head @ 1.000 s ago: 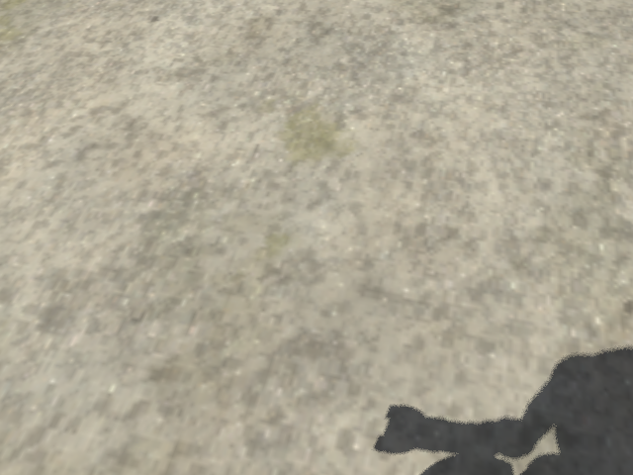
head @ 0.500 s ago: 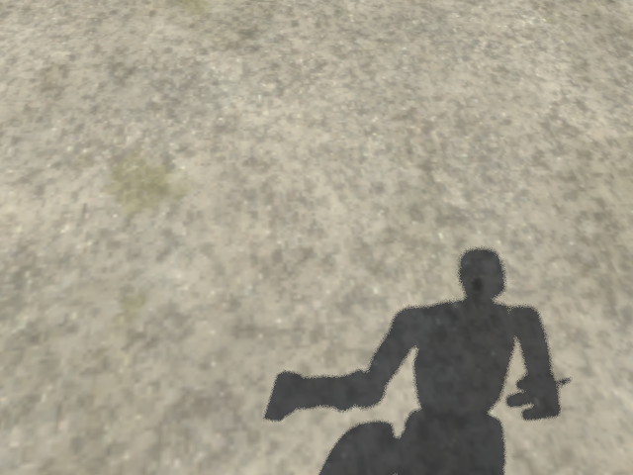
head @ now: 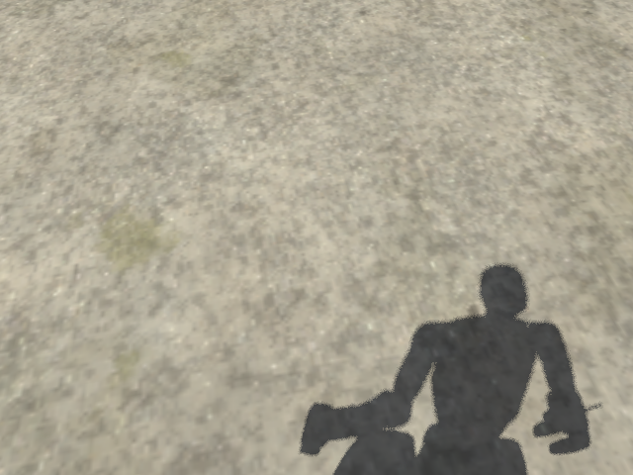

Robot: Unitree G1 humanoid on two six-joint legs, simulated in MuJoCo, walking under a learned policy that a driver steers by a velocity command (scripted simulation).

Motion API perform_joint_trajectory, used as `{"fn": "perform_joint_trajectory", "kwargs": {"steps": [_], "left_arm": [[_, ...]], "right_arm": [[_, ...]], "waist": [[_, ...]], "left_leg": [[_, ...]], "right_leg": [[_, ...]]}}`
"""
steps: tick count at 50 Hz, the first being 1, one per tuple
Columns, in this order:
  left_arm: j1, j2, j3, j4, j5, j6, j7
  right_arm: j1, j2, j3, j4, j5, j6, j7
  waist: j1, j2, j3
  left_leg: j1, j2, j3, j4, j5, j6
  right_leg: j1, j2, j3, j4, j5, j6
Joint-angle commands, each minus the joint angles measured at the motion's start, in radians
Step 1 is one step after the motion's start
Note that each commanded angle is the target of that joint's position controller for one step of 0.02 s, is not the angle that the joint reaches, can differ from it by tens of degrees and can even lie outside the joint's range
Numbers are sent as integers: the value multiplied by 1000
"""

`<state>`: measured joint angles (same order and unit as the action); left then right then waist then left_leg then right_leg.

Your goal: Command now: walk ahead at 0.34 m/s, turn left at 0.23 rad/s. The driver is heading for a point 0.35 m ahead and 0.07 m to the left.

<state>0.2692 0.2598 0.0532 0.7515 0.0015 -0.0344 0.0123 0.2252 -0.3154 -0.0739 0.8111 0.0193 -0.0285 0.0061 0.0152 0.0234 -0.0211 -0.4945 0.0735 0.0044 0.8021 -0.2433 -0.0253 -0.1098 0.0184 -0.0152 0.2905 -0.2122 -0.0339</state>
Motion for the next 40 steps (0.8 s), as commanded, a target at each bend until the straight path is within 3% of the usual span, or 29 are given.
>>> {"fn": "perform_joint_trajectory", "kwargs": {"steps": [1,6,8,9,10,11,12,13,14,15,16,17,19,22,24,27,30,31,32,33,34,35,36,37,38,39,40], "left_arm": [[-18,194,60,-40,-6,-31,-3],[-14,210,73,-11,-24,-33,-15],[-38,208,73,-9,-31,-25,-15],[-45,197,68,-11,-25,-22,-13],[-38,157,53,-15,-8,-23,-11],[-55,94,29,-82,15,-34,-8],[-84,90,20,-103,9,-61,-7],[-106,157,34,-106,-29,-84,-23],[-119,171,36,-102,-38,-96,-29],[-112,165,36,-89,-20,-101,-28],[-109,164,41,-78,-1,-94,-25],[-96,157,42,-70,6,-83,-27],[-64,134,40,-54,15,-62,-25],[-132,85,22,-71,12,-50,-20],[-207,65,12,-86,8,-53,-30],[-260,76,13,-97,2,-61,-49],[-227,111,25,-87,13,-73,-58],[-183,127,31,-72,19,-77,-56],[-115,139,37,-50,27,-83,-52],[-55,178,43,-43,41,-87,-42],[-13,217,44,-42,54,-78,-33],[16,99,17,-24,32,-58,-30],[-28,89,7,-28,2,-44,-33],[-98,92,7,-36,-2,-31,-30],[-165,79,-2,-41,0,-21,-30],[-215,81,-3,-44,8,-14,-28],[-250,100,5,-42,17,-2,-28]], "right_arm": [[-113,-55,0,-92,5,-21,10],[-117,-68,5,-115,8,-17,25],[-59,-66,3,-101,5,-17,29],[18,-84,-10,-78,5,-16,27],[153,-140,-41,-44,15,-15,20],[271,-284,-79,-37,13,-14,6],[284,-271,-62,-60,5,-31,17],[232,-205,-42,-77,-4,-45,20],[191,-163,-30,-95,-9,-51,22],[140,-136,-21,-107,-9,-50,20],[88,-110,-9,-125,-18,-48,16],[57,-105,-4,-137,-26,-46,11],[47,-120,-7,-139,-27,-46,-2],[62,-120,-8,-118,-17,-36,-25],[98,-121,-8,-98,-14,-25,-39],[130,-121,-9,-71,-15,-13,-48],[104,-111,-9,-64,-18,-5,-45],[91,-109,-9,-65,-18,-2,-43],[73,-104,-6,-68,-15,1,-40],[83,-89,1,-81,-27,-2,-37],[214,-39,17,-78,-40,-9,-31],[238,-47,21,-47,-31,0,-24],[184,-123,1,-58,-10,12,-18],[114,-118,-3,-72,0,30,-22],[85,-100,-1,-76,-5,50,-27],[83,-85,-1,-74,-13,71,-35],[104,-54,7,-63,-16,81,-40]], "waist": [[36,-140,61],[26,-119,92],[-15,-90,81],[-52,-73,50],[-108,-9,-22],[-130,261,-78],[-131,285,-142],[-123,191,-80],[-103,123,-36],[-73,41,1],[-45,37,26],[-25,63,27],[-2,55,0],[-14,46,3],[-52,61,2],[-75,65,4],[-47,68,1],[-25,69,-16],[16,53,-47],[33,0,-143],[-18,-170,-288],[10,-257,-385],[16,-154,-303],[2,-98,-193],[-19,-75,-93],[-44,-102,-46],[-62,-146,-12]], "left_leg": [[-95,18,-15,-87,22,19],[-40,20,8,-153,2,69],[82,-11,62,-205,22,98],[211,-54,96,-220,8,114],[400,-71,58,-248,-7,146],[618,156,-413,-409,-170,290],[723,262,-806,-597,-337,382],[696,278,-731,-604,-357,363],[625,242,-625,-584,-299,331],[546,209,-522,-578,-203,301],[467,171,-430,-586,-24,275],[415,148,-361,-591,184,263],[379,109,-223,-568,584,254],[339,45,-94,-551,753,203],[346,25,-70,-540,716,161],[398,59,-109,-524,642,157],[474,95,-161,-434,671,169],[496,91,-171,-376,728,168],[497,56,-156,-284,775,147],[426,-1,-140,-144,659,111],[188,-82,-148,125,235,37],[90,-145,-151,307,-426,-20],[51,-113,-186,365,-457,-23],[8,-81,-156,383,-415,-32],[9,-53,-130,307,-389,-37],[68,-21,-119,187,-356,-41],[152,-31,-79,73,-331,-48]], "right_leg": [[22,-293,183,-178,-155,-173],[24,-326,111,-154,-142,-151],[-19,-303,46,-74,-117,-120],[-74,-268,-4,36,-9,-95],[-148,-205,-86,273,139,-49],[-460,-54,-182,716,9,59],[-681,42,30,912,-341,66],[-779,-32,96,991,-290,35],[-771,-73,92,963,-205,5],[-738,-110,85,892,-127,0],[-670,-132,85,813,-65,6],[-605,-133,73,781,-28,20],[-536,-105,36,734,34,57],[-469,-68,5,518,180,79],[-419,-41,-6,364,304,74],[-391,-26,10,259,371,59],[-378,-22,26,209,280,14],[-336,-9,17,184,261,-5],[-232,-2,0,106,366,-29],[-27,-93,88,141,702,-77],[298,-313,314,230,1003,-249],[365,-418,463,196,1003,-357],[245,-390,462,134,712,-332],[137,-350,414,87,454,-281],[-6,-315,357,29,270,-242],[-122,-277,316,-16,99,-199],[-223,-223,259,-48,23,-172]]}}
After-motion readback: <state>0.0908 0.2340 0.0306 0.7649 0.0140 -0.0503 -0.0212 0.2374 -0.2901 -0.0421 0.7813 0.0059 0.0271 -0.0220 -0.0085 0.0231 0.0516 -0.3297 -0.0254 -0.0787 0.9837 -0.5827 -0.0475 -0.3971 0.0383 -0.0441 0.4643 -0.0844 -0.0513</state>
